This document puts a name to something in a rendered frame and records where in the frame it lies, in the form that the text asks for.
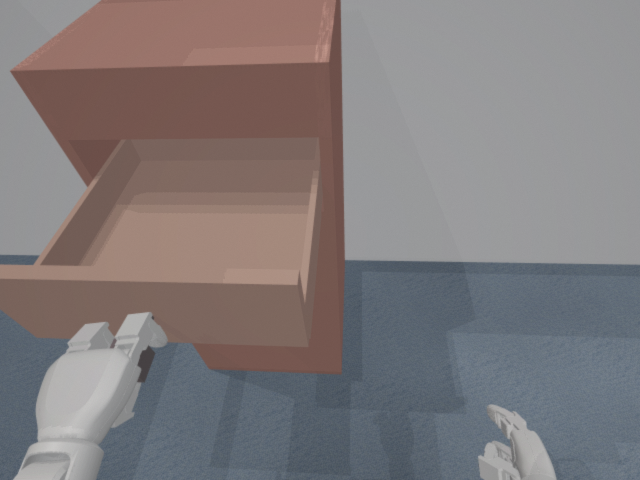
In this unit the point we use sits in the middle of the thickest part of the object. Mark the left robot forearm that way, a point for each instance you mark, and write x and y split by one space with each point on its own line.
61 459

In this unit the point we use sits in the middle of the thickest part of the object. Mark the handle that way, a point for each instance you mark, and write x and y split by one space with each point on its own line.
145 361

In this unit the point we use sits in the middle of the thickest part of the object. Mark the cabinet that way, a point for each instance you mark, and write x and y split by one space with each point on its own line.
208 69

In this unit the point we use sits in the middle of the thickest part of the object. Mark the right robot hand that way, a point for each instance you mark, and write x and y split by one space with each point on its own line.
526 456

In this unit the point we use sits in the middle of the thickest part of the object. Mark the drawer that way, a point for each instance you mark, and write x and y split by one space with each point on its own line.
217 238

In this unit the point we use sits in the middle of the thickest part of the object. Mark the left robot hand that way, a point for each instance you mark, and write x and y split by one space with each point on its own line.
92 387

